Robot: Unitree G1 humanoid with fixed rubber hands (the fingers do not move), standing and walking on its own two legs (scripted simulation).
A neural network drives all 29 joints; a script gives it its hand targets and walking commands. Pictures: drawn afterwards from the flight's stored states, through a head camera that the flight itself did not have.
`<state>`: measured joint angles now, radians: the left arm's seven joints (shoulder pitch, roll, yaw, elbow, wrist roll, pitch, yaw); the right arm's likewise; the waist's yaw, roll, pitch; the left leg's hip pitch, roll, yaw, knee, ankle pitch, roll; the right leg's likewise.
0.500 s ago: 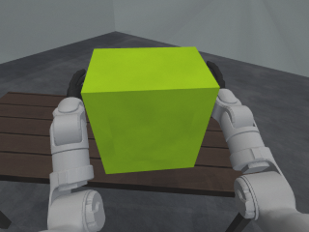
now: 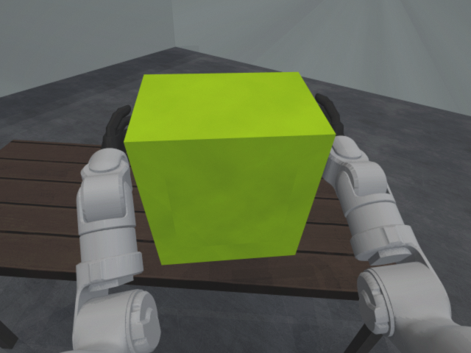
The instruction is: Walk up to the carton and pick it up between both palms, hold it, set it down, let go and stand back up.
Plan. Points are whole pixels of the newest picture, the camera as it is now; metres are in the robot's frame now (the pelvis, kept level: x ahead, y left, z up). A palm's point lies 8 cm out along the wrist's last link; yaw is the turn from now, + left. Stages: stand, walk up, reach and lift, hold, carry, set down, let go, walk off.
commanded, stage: hold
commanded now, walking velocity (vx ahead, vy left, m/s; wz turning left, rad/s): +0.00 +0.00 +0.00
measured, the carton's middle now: (226, 173) +0.37 +0.01 +0.17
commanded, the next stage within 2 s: set down in 0.96 s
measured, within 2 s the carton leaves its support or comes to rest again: neither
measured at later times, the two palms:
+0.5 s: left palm (116, 154) +0.36 +0.18 +0.22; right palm (330, 141) +0.36 -0.17 +0.24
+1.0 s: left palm (130, 146) +0.37 +0.16 +0.23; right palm (344, 144) +0.35 -0.19 +0.23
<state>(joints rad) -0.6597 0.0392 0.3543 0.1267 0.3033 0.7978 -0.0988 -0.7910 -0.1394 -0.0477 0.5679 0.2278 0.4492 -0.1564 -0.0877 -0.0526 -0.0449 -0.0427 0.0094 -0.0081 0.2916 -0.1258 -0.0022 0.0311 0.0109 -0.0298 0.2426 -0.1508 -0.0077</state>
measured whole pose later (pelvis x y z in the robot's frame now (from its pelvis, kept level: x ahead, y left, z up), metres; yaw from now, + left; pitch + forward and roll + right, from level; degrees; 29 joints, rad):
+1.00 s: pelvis +0.00 +0.00 +0.00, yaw -1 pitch -7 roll -1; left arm -0.67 0.03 0.35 0.12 0.32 0.79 -0.11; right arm -0.77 -0.16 -0.03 0.54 0.24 0.44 -0.16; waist -0.11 -0.04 -0.05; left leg -0.04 0.01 0.02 0.29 -0.13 0.00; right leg 0.03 0.01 0.00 0.24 -0.15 0.00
